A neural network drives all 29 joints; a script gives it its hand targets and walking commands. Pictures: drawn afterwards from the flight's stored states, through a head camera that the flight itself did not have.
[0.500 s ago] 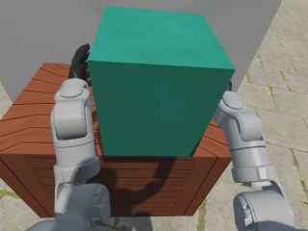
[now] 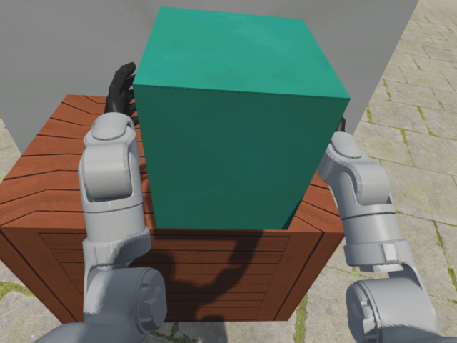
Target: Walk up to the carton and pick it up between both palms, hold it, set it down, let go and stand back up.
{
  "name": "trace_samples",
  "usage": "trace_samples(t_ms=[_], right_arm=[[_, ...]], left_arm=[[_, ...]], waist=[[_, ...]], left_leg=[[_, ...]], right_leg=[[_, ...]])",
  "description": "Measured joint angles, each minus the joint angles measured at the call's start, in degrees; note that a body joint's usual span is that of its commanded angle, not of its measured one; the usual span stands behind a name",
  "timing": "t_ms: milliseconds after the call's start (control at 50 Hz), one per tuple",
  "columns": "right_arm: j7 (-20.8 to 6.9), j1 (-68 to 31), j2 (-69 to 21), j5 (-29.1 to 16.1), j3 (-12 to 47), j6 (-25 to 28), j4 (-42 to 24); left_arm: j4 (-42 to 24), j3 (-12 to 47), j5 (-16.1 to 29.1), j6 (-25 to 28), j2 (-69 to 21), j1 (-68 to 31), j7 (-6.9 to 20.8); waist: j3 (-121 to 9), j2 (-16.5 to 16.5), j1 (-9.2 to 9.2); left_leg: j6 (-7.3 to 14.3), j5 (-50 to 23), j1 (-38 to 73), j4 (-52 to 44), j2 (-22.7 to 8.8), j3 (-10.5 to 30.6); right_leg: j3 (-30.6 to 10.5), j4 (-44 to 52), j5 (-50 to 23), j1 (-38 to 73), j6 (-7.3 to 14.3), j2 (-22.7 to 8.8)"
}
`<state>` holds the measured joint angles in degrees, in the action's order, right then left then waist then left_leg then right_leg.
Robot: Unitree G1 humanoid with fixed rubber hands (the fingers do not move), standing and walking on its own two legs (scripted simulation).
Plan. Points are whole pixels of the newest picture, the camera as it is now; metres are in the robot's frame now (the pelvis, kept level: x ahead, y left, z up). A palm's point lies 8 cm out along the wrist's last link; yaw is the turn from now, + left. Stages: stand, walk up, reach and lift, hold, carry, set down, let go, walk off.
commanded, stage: hold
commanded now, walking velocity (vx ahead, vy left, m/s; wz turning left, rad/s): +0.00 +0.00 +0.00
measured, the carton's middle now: (228, 125) +0.39 +0.00 +0.21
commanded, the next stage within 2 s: set down in 1.72 s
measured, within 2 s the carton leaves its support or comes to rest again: neither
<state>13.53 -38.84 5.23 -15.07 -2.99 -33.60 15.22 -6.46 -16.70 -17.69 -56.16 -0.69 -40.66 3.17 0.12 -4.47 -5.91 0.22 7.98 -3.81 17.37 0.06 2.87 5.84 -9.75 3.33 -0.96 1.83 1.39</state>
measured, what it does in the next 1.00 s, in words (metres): stands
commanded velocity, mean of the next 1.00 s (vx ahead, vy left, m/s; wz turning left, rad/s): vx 0.00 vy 0.00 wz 0.00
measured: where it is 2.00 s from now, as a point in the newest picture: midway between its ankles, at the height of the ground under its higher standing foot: outside the picture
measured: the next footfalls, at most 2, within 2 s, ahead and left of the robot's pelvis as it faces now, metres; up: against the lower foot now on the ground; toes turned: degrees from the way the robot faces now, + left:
none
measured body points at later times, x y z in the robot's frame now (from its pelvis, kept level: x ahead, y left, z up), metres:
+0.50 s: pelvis +0.00 +0.00 +0.00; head -0.03 +0.04 +0.45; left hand +0.38 +0.16 +0.24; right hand +0.37 -0.16 +0.22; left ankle +0.02 +0.11 -0.75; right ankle +0.03 -0.10 -0.75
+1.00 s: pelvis +0.00 +0.00 +0.00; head -0.03 +0.04 +0.45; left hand +0.37 +0.17 +0.23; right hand +0.37 -0.15 +0.22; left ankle +0.02 +0.11 -0.75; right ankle +0.03 -0.10 -0.75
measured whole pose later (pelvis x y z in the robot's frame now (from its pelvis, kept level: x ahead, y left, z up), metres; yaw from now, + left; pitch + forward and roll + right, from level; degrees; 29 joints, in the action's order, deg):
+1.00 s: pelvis +0.00 +0.00 +0.00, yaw +0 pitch -6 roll -1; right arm 13.8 -37.3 4.7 -15.0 -2.5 -33.0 13.8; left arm -8.3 -15.8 -17.2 -56.4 -0.1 -38.9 3.2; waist 0.5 -4.9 -6.1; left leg 0.3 8.1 -3.6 17.2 0.1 2.9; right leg 6.0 -9.3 3.5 -0.5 1.8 1.3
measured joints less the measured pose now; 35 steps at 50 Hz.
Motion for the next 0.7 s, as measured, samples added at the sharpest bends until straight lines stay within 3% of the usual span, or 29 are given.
trace_samples(t_ms=[700], right_arm=[[0.57, 1.42, -0.26, -0.11, 0.72, 0.11, -2.04]], left_arm=[[-2.23, 0.55, 0.43, -0.17, 0.21, 1.81, 0.1]], waist=[[0.3, -0.01, -0.56]], left_leg=[[-0.03, 0.04, 0.17, -0.53, -0.04, 0.12]], right_leg=[[0.18, 1.0, -0.06, 0.53, 0.02, 0.09]])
